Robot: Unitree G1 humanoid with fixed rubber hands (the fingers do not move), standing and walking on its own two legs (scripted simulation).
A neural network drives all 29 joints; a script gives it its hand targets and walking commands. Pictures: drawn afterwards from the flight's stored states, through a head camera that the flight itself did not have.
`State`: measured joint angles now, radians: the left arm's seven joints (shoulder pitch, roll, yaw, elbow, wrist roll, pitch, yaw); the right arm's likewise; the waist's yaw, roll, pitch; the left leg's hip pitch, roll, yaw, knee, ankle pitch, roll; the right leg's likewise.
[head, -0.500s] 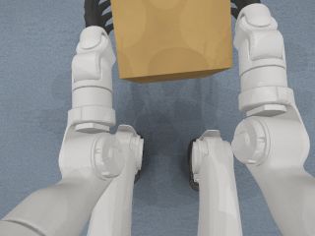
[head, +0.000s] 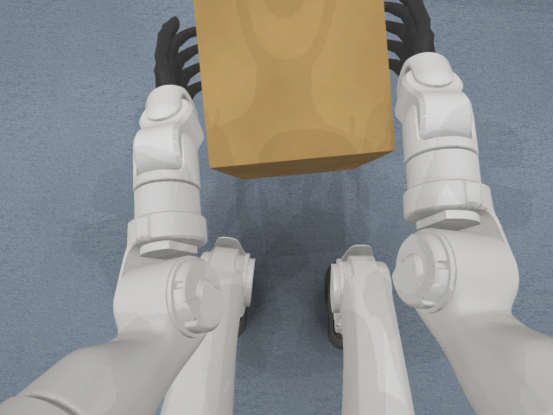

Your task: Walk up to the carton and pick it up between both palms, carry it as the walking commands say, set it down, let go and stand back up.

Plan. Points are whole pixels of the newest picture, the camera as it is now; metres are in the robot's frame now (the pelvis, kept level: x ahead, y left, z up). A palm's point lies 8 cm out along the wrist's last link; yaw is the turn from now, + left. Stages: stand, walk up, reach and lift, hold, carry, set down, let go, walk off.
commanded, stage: reach and lift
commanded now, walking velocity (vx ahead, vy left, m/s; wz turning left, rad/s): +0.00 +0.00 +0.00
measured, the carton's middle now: (292, 96) +0.52 +0.01 -0.15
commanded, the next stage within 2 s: none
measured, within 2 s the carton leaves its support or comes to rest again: neither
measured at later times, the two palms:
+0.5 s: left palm (144, 84) +0.48 +0.15 +0.00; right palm (435, 50) +0.51 -0.13 +0.00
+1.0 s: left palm (98, 73) +0.46 +0.15 +0.07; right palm (473, 32) +0.49 -0.13 +0.07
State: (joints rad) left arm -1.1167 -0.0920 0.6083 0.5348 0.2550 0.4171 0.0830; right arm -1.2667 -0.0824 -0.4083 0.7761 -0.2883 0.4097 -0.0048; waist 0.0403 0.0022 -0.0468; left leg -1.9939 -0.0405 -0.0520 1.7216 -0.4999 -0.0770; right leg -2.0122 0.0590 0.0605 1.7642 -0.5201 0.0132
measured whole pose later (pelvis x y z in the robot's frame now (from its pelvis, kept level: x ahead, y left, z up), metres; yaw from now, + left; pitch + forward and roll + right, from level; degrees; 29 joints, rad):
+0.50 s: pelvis +0.01 +0.00 +0.05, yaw -1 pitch +41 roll +2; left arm -0.98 -0.13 0.59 0.51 0.28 0.42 0.06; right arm -1.12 -0.02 -0.43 0.74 -0.31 0.40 0.00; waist 0.04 0.00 -0.13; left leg -1.80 -0.04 -0.06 1.55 -0.47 -0.07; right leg -1.81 0.05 0.06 1.58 -0.49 0.01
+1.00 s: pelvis +0.03 +0.00 +0.12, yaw -1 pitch +37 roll +1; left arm -0.81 -0.18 0.56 0.46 0.29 0.40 0.06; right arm -0.94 0.04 -0.43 0.68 -0.32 0.38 0.02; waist 0.04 0.00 -0.15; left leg -1.53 -0.03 -0.07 1.32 -0.43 -0.06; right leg -1.54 0.05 0.05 1.35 -0.45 0.01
